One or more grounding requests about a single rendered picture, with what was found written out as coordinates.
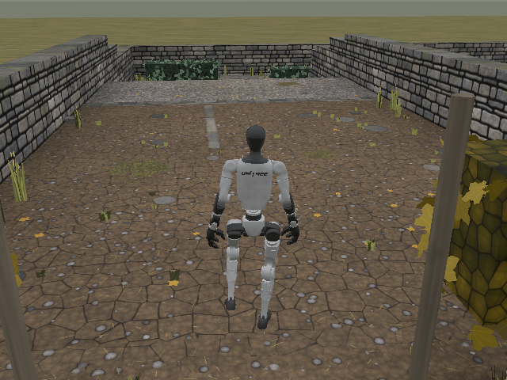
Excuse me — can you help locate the robot left upper arm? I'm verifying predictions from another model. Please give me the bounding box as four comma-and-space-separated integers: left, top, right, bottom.
218, 159, 238, 204

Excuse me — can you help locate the right robot forearm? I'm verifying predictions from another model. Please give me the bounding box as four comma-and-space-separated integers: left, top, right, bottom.
283, 193, 299, 228

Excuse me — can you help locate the robot right foot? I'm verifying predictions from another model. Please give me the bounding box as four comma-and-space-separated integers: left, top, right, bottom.
257, 309, 272, 330

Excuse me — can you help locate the left robot forearm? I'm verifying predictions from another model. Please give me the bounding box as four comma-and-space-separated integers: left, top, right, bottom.
208, 192, 225, 230

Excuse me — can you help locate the robot left shin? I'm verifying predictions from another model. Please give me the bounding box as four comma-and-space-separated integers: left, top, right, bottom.
227, 247, 238, 301

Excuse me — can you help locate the robot left hand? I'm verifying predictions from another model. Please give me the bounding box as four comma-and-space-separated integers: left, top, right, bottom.
206, 227, 225, 249

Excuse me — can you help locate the robot right upper arm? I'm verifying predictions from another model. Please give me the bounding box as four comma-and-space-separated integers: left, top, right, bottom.
272, 160, 291, 204

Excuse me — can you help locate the robot right hand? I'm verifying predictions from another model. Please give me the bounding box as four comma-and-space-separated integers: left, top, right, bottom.
281, 225, 299, 245

